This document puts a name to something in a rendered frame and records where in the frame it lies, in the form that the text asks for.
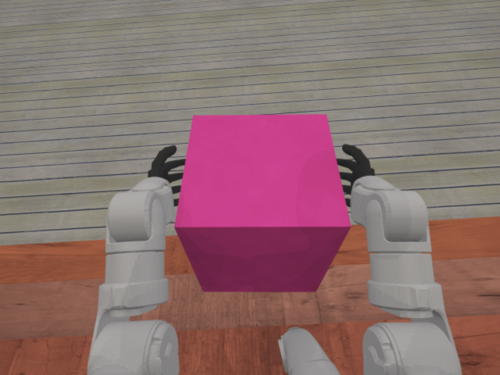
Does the right robot upper arm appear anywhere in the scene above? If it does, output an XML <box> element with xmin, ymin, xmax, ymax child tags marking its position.
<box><xmin>362</xmin><ymin>322</ymin><xmax>461</xmax><ymax>375</ymax></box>

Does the robot left hand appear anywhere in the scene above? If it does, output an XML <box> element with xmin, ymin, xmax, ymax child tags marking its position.
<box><xmin>148</xmin><ymin>145</ymin><xmax>186</xmax><ymax>206</ymax></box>

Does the left robot upper arm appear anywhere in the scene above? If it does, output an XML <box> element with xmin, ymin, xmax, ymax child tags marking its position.
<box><xmin>88</xmin><ymin>320</ymin><xmax>180</xmax><ymax>375</ymax></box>

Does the right robot thigh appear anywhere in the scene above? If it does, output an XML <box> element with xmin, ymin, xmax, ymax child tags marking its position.
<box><xmin>278</xmin><ymin>328</ymin><xmax>340</xmax><ymax>375</ymax></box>

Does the left robot forearm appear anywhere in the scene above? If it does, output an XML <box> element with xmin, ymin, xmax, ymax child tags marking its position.
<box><xmin>87</xmin><ymin>177</ymin><xmax>176</xmax><ymax>375</ymax></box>

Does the right robot forearm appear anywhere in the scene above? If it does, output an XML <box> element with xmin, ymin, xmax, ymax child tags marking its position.
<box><xmin>350</xmin><ymin>176</ymin><xmax>462</xmax><ymax>375</ymax></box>

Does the robot right hand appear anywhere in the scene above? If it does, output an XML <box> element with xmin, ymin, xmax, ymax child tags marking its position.
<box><xmin>337</xmin><ymin>145</ymin><xmax>375</xmax><ymax>207</ymax></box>

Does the carton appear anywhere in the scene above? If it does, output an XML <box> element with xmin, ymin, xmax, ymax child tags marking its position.
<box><xmin>174</xmin><ymin>114</ymin><xmax>351</xmax><ymax>292</ymax></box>

